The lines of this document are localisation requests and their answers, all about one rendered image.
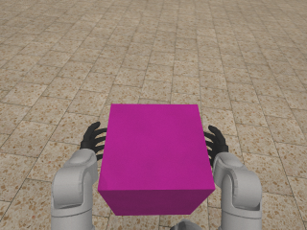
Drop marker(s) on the robot left forearm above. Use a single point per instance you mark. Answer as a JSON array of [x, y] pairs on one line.
[[72, 192]]

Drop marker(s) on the robot right hand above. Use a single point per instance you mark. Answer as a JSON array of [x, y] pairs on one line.
[[219, 144]]

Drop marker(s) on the robot right forearm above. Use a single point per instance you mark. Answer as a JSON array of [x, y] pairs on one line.
[[241, 193]]

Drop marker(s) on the robot right shin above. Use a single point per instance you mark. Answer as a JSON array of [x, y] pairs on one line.
[[185, 219]]

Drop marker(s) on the robot right thigh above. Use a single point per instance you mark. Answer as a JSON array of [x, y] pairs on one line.
[[186, 225]]

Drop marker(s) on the carton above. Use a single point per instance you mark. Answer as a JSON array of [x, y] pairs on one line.
[[155, 160]]

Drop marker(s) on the robot left hand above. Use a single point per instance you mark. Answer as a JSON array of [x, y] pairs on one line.
[[90, 141]]

